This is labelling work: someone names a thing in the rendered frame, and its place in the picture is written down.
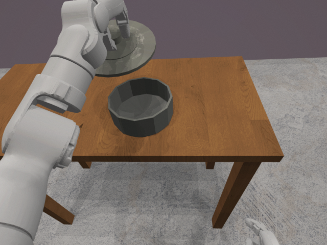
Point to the left robot hand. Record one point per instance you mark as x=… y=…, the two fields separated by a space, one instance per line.
x=117 y=9

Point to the table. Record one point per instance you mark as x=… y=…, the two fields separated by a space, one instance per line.
x=217 y=117

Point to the robot left upper arm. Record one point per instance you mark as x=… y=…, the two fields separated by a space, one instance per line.
x=42 y=141

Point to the lid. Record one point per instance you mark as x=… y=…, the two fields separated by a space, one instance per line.
x=132 y=53

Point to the knob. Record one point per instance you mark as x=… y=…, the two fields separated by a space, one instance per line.
x=115 y=35

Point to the pot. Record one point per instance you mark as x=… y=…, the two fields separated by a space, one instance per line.
x=141 y=107

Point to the right robot hand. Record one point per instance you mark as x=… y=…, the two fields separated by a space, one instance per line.
x=266 y=237

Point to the left robot forearm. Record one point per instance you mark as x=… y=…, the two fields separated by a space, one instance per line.
x=72 y=65

